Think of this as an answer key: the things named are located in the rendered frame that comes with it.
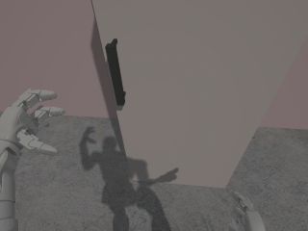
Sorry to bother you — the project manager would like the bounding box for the left robot hand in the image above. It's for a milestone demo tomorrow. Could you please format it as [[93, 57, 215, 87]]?
[[0, 89, 65, 156]]

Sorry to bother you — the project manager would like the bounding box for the fridge door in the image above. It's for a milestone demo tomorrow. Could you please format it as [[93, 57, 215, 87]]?
[[91, 0, 308, 189]]

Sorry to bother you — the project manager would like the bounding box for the left robot forearm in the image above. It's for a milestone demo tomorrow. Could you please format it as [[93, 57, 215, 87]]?
[[0, 140, 22, 231]]

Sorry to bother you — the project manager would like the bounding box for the handle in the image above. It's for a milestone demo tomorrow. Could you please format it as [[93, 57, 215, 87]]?
[[105, 38, 126, 106]]

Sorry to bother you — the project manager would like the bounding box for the right robot hand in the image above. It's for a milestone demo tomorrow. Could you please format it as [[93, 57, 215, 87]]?
[[228, 191, 267, 231]]

